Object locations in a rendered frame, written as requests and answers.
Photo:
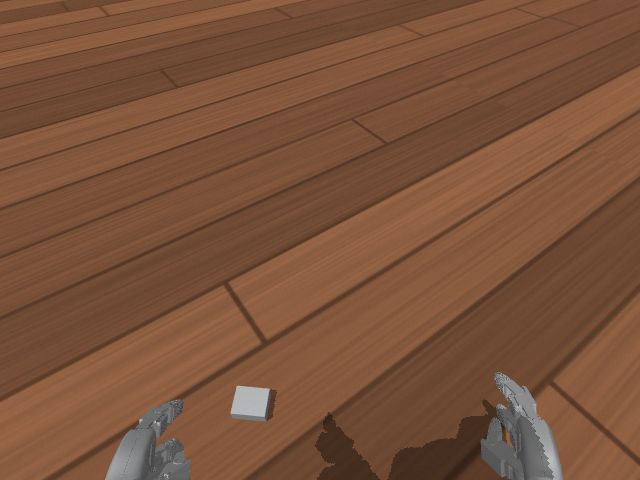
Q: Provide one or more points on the right robot hand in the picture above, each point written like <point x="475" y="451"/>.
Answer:
<point x="535" y="455"/>

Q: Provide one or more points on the small box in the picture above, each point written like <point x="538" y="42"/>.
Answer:
<point x="251" y="403"/>

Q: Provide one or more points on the left robot hand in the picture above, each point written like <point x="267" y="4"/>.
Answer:
<point x="137" y="457"/>

